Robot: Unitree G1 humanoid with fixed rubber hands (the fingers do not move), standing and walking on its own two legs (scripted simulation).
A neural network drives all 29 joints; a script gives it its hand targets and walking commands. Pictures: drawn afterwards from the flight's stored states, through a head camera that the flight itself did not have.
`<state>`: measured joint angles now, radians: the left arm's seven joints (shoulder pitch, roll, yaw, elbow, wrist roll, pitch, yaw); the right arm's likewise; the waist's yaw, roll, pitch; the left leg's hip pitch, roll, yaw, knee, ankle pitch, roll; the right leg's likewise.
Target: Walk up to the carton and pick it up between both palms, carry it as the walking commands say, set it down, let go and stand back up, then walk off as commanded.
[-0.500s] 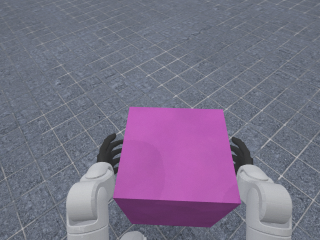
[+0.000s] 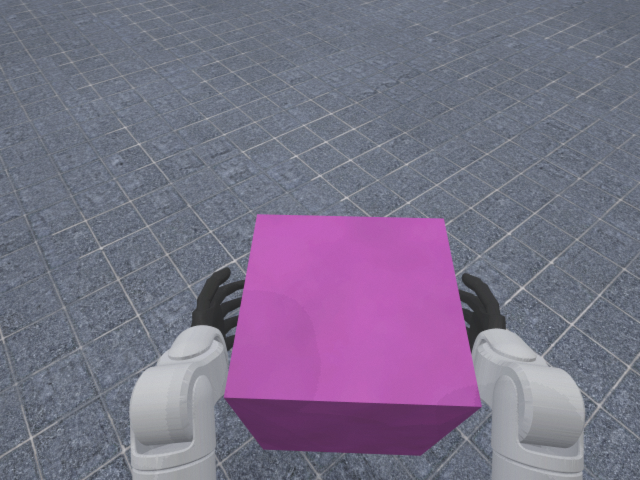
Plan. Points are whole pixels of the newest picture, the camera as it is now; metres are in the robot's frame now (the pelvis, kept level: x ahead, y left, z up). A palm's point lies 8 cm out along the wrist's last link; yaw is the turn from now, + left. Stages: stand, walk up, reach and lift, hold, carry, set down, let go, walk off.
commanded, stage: carry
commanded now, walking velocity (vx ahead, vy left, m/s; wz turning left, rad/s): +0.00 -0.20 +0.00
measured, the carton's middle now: (345, 344) +0.28 +0.01 +0.03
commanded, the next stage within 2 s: hold in 1.64 s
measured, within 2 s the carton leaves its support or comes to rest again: neither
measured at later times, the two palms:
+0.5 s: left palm (225, 392) +0.20 +0.13 +0.09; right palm (527, 404) +0.20 -0.17 +0.08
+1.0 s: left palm (213, 403) +0.18 +0.13 +0.11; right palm (544, 412) +0.18 -0.17 +0.11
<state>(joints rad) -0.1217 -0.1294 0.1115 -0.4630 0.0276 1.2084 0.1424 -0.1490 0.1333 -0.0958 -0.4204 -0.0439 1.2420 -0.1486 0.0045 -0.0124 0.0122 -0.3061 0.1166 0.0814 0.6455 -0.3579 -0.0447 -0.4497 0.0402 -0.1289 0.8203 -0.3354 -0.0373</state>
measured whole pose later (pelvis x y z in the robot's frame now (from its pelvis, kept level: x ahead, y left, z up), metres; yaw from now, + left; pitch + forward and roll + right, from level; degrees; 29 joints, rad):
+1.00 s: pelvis -0.07 -0.02 +0.00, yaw +0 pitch +0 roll +0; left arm -0.10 -0.13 0.11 -0.47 0.03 1.25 0.15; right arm -0.14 0.13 -0.09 -0.42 -0.04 1.29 -0.15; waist 0.00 -0.02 -0.10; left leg -0.30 0.05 0.06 0.64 -0.35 -0.02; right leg -0.42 0.04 -0.14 0.56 -0.16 -0.10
